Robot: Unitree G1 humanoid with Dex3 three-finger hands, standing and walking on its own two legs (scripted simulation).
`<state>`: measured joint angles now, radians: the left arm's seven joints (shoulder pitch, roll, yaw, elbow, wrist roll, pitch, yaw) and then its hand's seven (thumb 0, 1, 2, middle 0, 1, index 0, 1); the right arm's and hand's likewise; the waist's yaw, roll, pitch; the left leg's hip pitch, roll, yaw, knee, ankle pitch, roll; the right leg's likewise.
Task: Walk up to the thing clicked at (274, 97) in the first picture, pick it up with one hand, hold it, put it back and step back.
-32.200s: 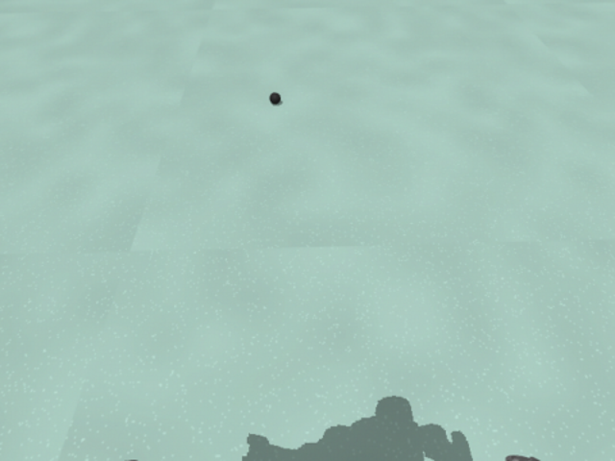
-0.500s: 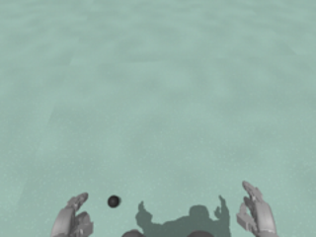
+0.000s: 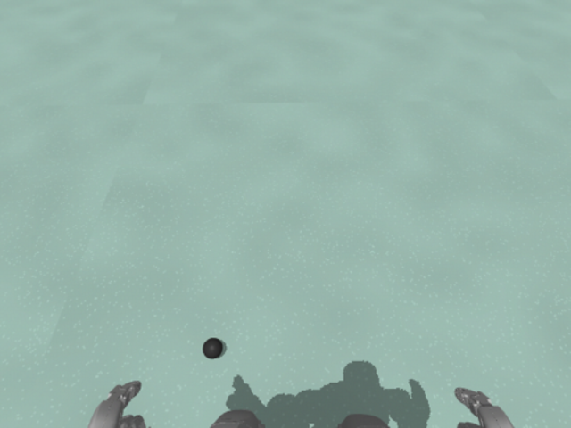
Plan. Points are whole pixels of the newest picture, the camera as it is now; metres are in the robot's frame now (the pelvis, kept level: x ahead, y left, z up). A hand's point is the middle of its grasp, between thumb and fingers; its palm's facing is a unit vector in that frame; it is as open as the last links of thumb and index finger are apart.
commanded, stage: stand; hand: left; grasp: from above
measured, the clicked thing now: (212, 348) +0.41 +0.27 -0.71
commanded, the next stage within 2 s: none
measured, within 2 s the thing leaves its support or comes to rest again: neither
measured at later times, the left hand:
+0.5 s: hand out of the picture +0.03 +0.24 -0.13, palm faces +0.04 -0.94 -0.33, open 7.4 cm
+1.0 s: hand out of the picture +0.04 +0.23 -0.13, palm faces +0.03 -0.94 -0.33, open 7.4 cm
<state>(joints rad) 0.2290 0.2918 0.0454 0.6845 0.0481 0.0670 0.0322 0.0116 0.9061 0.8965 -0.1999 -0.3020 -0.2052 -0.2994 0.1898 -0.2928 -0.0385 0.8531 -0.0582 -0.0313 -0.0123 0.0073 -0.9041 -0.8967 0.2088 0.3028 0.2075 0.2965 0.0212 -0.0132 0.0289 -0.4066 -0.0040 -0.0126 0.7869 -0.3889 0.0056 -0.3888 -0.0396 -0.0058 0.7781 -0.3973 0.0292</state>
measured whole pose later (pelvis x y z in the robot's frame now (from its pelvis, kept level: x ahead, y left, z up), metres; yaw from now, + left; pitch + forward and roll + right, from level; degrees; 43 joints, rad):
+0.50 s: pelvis +0.00 +0.00 +0.03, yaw +1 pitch -4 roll +0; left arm 0.19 0.29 0.04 1.10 0.03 0.01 0.03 0.01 0.91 0.90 -0.20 -0.30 -0.21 -0.30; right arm 0.16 -0.28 -0.03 1.07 -0.03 0.00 -0.02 0.00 -0.91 -0.90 0.21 0.30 0.21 0.30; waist 0.02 0.02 0.06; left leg -0.15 -0.01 -0.02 0.43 -0.21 0.00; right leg -0.13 -0.04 -0.02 0.42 -0.22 0.03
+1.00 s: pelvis +0.00 -0.01 +0.04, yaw +0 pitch -3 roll +0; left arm 0.14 0.30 0.03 1.17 0.02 0.00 0.02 0.01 0.91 0.90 -0.20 -0.30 -0.21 -0.30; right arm 0.15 -0.32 -0.01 1.14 -0.02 0.00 -0.01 0.00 -0.91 -0.90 0.21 0.30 0.20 0.30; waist 0.01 0.02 0.07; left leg -0.13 0.02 -0.03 0.37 -0.18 -0.02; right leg -0.11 -0.02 -0.03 0.35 -0.19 0.01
